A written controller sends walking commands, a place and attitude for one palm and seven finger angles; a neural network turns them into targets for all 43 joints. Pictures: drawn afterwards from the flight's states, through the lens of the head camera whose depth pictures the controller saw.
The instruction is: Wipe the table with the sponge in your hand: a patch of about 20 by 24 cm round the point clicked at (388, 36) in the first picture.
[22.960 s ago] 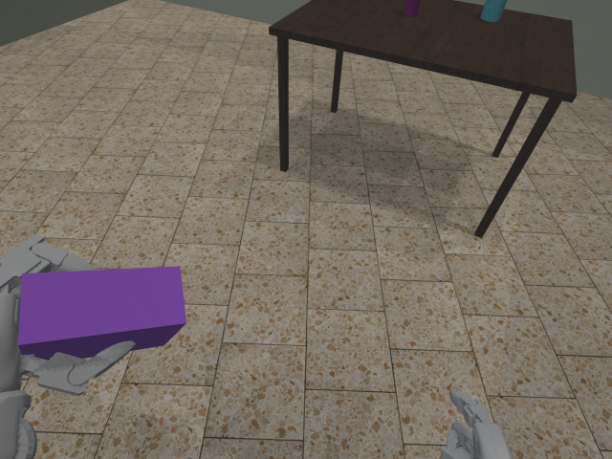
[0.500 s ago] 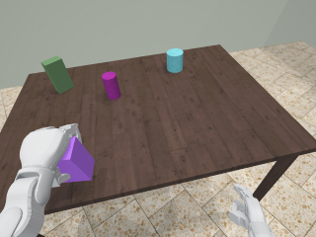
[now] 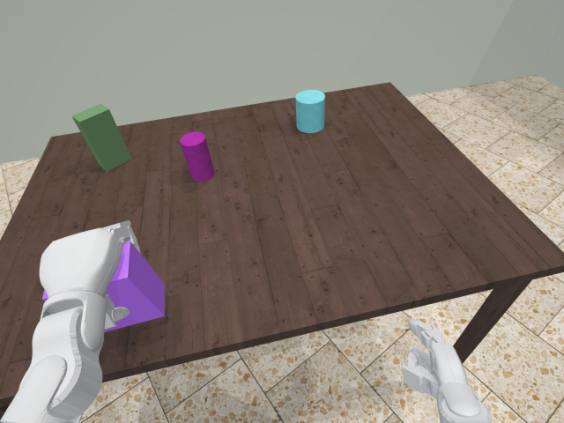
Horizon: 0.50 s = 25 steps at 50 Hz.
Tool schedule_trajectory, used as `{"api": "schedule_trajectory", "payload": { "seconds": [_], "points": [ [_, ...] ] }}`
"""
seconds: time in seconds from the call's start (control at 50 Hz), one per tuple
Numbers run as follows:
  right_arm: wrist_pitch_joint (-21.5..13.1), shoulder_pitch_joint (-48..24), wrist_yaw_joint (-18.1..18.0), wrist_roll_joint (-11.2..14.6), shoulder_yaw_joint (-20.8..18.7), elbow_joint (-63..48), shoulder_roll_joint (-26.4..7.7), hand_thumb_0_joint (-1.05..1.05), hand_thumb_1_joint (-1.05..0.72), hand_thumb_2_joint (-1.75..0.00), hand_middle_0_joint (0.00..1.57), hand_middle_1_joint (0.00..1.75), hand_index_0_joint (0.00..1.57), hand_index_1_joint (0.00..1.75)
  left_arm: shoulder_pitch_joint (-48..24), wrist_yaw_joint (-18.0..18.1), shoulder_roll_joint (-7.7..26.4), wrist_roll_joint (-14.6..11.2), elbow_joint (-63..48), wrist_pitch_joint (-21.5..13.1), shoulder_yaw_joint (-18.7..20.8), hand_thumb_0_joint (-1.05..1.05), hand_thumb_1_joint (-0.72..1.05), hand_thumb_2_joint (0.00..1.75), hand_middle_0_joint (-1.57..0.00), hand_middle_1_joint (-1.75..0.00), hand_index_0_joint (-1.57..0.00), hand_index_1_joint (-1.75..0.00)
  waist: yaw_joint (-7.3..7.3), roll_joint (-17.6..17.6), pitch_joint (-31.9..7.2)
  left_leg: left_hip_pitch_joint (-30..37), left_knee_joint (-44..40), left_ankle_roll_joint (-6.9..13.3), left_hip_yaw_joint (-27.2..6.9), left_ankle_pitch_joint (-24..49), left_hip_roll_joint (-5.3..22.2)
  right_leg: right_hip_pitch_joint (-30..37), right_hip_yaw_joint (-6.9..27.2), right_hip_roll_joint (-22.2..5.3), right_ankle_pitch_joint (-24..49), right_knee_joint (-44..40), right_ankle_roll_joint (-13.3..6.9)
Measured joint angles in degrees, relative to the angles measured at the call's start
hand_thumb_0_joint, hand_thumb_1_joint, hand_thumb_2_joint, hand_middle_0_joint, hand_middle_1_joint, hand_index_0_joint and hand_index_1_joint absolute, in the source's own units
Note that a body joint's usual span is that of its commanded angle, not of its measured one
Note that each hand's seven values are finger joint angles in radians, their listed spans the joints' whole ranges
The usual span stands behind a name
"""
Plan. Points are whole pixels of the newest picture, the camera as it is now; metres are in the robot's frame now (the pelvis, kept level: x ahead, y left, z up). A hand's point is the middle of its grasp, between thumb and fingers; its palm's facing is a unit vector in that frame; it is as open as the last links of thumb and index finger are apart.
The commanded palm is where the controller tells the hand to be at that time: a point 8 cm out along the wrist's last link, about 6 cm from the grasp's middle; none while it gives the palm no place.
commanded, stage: move the sponge above the wiping area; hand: left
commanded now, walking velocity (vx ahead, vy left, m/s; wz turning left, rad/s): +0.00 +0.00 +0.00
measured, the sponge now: (119, 296) +0.24 +0.30 +0.05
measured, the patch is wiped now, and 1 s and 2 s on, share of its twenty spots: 0.00 0.00 0.00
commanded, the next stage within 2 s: none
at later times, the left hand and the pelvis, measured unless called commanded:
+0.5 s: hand (117, 293) +0.24 +0.29 +0.07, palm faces -0.02 -0.10 -1.00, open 9.7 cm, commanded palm +0.22 +0.27 +0.14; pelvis +0.01 -0.01 +0.00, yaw +0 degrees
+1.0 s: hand (146, 296) +0.24 +0.25 +0.06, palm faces -0.02 -0.11 -0.99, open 9.7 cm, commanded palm +0.22 +0.25 +0.13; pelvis +0.01 +0.00 +0.00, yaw +1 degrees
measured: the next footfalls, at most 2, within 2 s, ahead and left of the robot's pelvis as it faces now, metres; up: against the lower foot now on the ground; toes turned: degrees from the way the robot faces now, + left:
none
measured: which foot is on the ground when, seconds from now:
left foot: down 0.00-1.00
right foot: down 0.00-1.00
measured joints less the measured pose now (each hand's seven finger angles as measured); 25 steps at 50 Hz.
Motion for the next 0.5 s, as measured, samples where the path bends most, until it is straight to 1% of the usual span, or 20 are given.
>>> {"api": "schedule_trajectory", "payload": {
  "seconds": [0.06, 0.1, 0.14, 0.18, 0.22, 0.26, 0.3, 0.34, 0.38, 0.44, 0.5],
  "points": [
    [0.4, -0.2, 0.1, 0.4, 0.1, -0.4, -0.7, 0.01, -0.9, -0.9, 0.2, 0.3, 0.2, 0.31, -0.4, -2.0, -0.4, -0.6, 1.1, 2.8, -0.3, -0.01, -0.46, 1.03, -0.77, -1.34, -0.78, -1.34, -0.73, 0.6, 0.1, -0.1, -0.4, 0.0, -0.1, 0.3, -0.1, -0.3, -0.1, -0.1, -0.1, 0.2, 0.0],
    [0.3, -0.1, 0.0, 0.4, 0.0, -0.9, -1.4, 0.02, -0.9, -0.9, 0.2, 0.3, 0.2, 0.31, 0.2, -3.7, -0.8, -0.7, 1.0, 3.2, -1.3, -0.01, -0.46, 1.03, -0.77, -1.34, -0.78, -1.34, -0.99, 1.1, 0.2, -0.4, -0.3, 0.0, -0.2, 0.3, -0.2, -0.7, -0.2, -0.2, -0.3, 0.6, 0.0],
    [0.1, 0.2, -0.3, 0.1, -0.1, -1.3, -1.8, 0.01, -0.9, -0.9, 0.2, 0.3, 0.2, 0.3, 1.1, -5.0, -1.0, -0.6, 0.8, 1.9, -2.4, -0.01, -0.46, 1.03, -0.77, -1.34, -0.78, -1.34, -1.13, 1.3, 0.2, -0.7, -0.2, 0.0, -0.3, 0.2, -0.3, -1.0, -0.3, -0.3, -0.6, 0.9, 0.0],
    [-0.2, 0.5, -0.6, -0.2, -0.3, -1.3, -2.0, 0.01, -0.9, -0.9, 0.2, 0.3, 0.2, 0.3, 2.0, -5.5, -0.9, -0.3, 0.4, -0.4, -2.9, -0.01, -0.46, 1.04, -0.77, -1.34, -0.78, -1.34, -0.99, 1.2, 0.3, -0.8, 0.0, -0.1, -0.2, 0.0, -0.1, -1.2, -0.2, -0.1, -0.8, 1.1, -0.2],
    [-0.6, 1.2, -0.9, -0.5, -0.6, -1.2, -1.8, 0.01, -0.91, -0.9, 0.2, 0.3, 0.2, 0.3, 2.8, -4.8, -0.5, 0.2, 0.2, -3.1, -2.7, -0.01, -0.46, 1.04, -0.77, -1.34, -0.78, -1.34, -0.81, 0.9, 0.2, -0.9, 0.3, -0.2, -0.2, -0.4, 0.1, -1.3, -0.2, 0.1, -1.0, 1.4, -0.4],
    [-0.8, 1.8, -1.1, -0.7, -0.9, -0.9, -1.5, 0.01, -0.91, -0.9, 0.2, 0.3, 0.2, 0.3, 3.6, -3.4, -0.1, 0.4, 0.1, -5.3, -1.6, -0.01, -0.46, 1.04, -0.77, -1.34, -0.78, -1.34, -0.58, 0.5, 0.1, -0.7, 0.5, -0.4, 0.0, -0.7, 0.5, -1.1, 0.0, 0.5, -1.2, 1.4, -0.6],
    [-0.8, 2.3, -1.1, -0.7, -1.2, -0.7, -1.3, 0.01, -0.91, -0.9, 0.2, 0.3, 0.2, 0.3, 4.0, -1.8, 0.4, 0.5, 0.4, -6.0, -0.1, -0.01, -0.46, 1.04, -0.77, -1.34, -0.78, -1.34, -0.52, 0.1, -0.1, -0.6, 0.7, -0.6, 0.1, -1.1, 0.9, -1.0, 0.1, 0.9, -1.3, 1.3, -0.8],
    [-0.8, 2.8, -0.9, -0.5, -1.6, -0.4, -1.4, 0.01, -0.91, -0.9, 0.2, 0.3, 0.2, 0.3, 3.8, -0.5, 0.7, 0.2, 1.2, -5.7, 1.4, -0.01, -0.46, 1.04, -0.77, -1.34, -0.78, -1.34, -0.63, 0.0, -0.3, -0.6, 0.9, -0.8, 0.0, -1.4, 1.0, -0.9, 0.1, 1.0, -1.5, 1.3, -0.9],
    [-0.8, 3.0, -0.7, -0.2, -1.8, -0.1, -1.6, 0.01, -0.91, -0.9, 0.2, 0.3, 0.2, 0.3, 3.9, 0.0, 0.7, -0.3, 1.8, -4.4, 2.8, -0.01, -0.46, 1.04, -0.77, -1.34, -0.78, -1.34, -0.81, 0.1, -0.3, -0.5, 1.1, -0.8, 0.1, -1.5, 1.1, -0.8, 0.1, 1.1, -1.6, 1.3, -0.9],
    [-0.8, 3.2, -0.6, 0.1, -2.1, -0.2, -2.3, 0.02, -0.91, -0.9, 0.2, 0.3, 0.2, 0.3, 4.0, -0.6, 0.4, -1.2, 2.4, -2.5, 3.3, -0.01, -0.46, 1.04, -0.77, -1.34, -0.78, -1.34, -1.3, 0.4, -0.5, -0.8, 1.3, -0.7, -0.2, -1.6, 0.9, -0.9, -0.1, 0.9, -1.8, 1.6, -0.7],
    [-1.1, 3.1, -0.8, 0.2, -2.2, -0.4, -2.8, 0.02, -0.91, -0.9, 0.2, 0.3, 0.2, 0.3, 4.8, -2.1, -0.2, -1.6, 2.3, -2.2, 2.3, -0.01, -0.46, 1.04, -0.77, -1.34, -0.78, -1.34, -1.52, 0.7, -0.4, -1.2, 1.5, -0.4, -0.3, -1.7, 0.6, -1.4, -0.2, 0.6, -2.0, 1.9, -0.5]
  ]
}}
